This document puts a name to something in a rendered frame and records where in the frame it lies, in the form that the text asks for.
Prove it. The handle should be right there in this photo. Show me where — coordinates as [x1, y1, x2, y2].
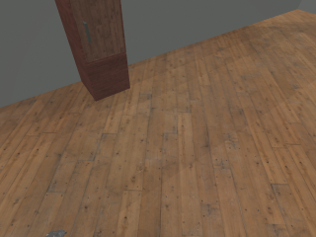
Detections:
[82, 21, 92, 43]

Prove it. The cupboard door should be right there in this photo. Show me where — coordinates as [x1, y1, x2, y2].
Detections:
[70, 0, 125, 63]

